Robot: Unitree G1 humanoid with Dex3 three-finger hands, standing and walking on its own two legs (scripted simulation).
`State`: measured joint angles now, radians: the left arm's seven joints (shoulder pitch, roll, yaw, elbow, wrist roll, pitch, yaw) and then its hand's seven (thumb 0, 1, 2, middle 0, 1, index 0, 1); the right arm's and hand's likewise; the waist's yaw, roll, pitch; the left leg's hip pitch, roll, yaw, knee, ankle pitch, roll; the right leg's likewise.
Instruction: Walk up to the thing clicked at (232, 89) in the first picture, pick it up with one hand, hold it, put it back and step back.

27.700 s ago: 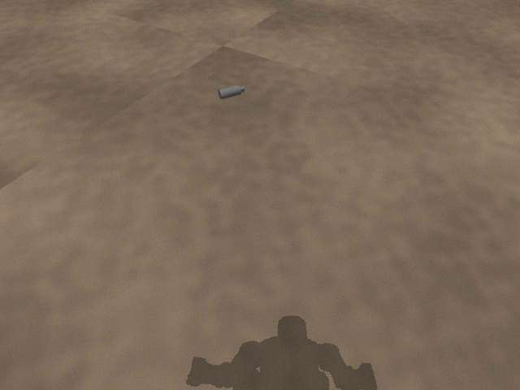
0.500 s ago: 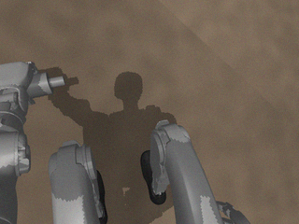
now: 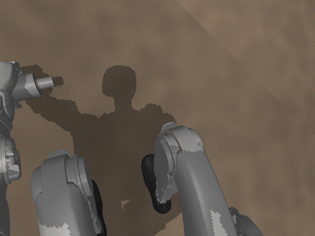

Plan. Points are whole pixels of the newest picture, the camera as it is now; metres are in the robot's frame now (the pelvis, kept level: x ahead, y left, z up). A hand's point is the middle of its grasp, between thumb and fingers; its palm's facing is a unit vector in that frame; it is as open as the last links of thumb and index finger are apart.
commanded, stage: rest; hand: left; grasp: from above
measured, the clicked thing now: (13, 89) +0.48 +0.27 -0.24
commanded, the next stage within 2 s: open in 1.02 s
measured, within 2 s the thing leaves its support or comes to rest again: rests again in 1.52 s
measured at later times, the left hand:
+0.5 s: hand (15, 92) +0.48 +0.27 -0.26, palm faces -0.47 -0.14 -0.87, open 9.2 cm
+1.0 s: hand (16, 92) +0.48 +0.27 -0.27, palm faces -0.46 -0.14 -0.88, open 9.2 cm
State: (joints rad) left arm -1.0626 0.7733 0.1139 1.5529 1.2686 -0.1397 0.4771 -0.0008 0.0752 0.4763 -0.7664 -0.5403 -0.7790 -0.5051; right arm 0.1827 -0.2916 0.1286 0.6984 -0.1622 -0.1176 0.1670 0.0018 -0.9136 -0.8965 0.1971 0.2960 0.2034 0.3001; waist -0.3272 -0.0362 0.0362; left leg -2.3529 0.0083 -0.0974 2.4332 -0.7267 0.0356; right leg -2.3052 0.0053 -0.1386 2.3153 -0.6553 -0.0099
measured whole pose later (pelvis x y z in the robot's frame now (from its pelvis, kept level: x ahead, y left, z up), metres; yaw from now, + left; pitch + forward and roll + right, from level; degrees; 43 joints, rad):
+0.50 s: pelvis +0.00 +0.00 -0.02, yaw -3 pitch +33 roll -12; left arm -1.11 0.89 0.14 1.67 1.29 -0.17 0.54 0.00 0.10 0.44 -0.77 -0.51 -0.78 -0.47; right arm 0.16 -0.33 0.22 0.67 -0.19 -0.18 0.21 0.00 -0.91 -0.89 0.20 0.30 0.20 0.30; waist -0.38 -0.08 0.11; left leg -2.37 0.02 -0.15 2.51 -0.74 0.04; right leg -2.30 0.02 -0.18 2.35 -0.64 0.00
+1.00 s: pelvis +0.00 +0.00 -0.02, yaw -5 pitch +32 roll -13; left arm -1.12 0.96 0.14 1.70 1.28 -0.16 0.57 0.00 0.11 0.42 -0.76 -0.52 -0.77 -0.48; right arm 0.14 -0.34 0.26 0.64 -0.20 -0.22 0.25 0.00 -0.91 -0.90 0.20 0.30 0.20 0.30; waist -0.40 -0.11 0.16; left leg -2.36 0.02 -0.18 2.53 -0.74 0.04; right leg -2.29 0.03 -0.21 2.34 -0.64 0.00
